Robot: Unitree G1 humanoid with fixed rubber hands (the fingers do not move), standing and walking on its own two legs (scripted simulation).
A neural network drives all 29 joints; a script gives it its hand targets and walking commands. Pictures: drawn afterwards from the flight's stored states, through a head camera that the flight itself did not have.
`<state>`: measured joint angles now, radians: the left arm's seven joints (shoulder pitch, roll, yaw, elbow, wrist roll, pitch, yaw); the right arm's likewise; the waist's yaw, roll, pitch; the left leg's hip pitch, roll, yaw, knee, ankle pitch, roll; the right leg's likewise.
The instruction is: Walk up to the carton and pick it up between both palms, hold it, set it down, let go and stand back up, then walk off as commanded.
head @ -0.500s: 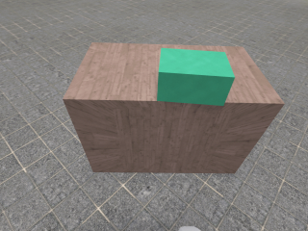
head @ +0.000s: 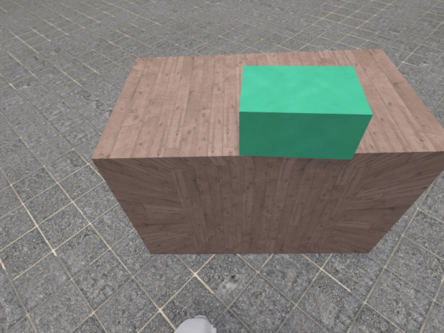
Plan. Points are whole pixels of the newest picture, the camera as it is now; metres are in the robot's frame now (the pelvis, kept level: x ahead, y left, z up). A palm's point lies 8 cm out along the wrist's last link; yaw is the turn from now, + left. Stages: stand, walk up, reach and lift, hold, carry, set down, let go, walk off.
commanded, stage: walk up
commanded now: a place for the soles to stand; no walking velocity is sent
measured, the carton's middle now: (295, 111) +0.66 -0.16 +0.00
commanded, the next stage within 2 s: none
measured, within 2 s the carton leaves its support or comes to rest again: neither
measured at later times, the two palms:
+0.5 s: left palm out of the picture +0.13 +0.31 -0.10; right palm out of the picture +0.11 -0.33 -0.10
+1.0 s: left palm (85, 331) +0.14 +0.29 -0.10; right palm out of the picture +0.07 -0.34 -0.10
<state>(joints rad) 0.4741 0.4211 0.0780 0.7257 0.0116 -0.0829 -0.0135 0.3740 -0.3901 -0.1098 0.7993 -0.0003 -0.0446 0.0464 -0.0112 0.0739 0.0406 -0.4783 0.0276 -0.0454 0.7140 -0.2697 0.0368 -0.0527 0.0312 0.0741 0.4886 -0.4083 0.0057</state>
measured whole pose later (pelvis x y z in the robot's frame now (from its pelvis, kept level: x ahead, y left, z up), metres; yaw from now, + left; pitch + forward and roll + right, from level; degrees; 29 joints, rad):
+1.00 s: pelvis +0.02 -0.02 -0.02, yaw -2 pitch -5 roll +1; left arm 0.23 0.41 0.08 0.73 0.02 -0.01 0.00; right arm 0.29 -0.38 -0.11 0.81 0.00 -0.01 0.00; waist -0.01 -0.05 0.13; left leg -0.35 0.02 -0.01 0.72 -0.28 -0.01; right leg -0.36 0.02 0.08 0.83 -0.40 -0.01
